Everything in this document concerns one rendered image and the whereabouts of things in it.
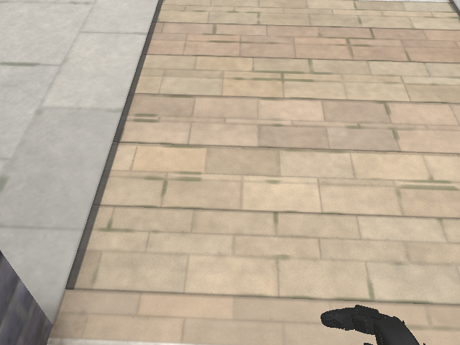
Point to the robot right hand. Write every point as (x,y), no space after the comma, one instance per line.
(387,330)

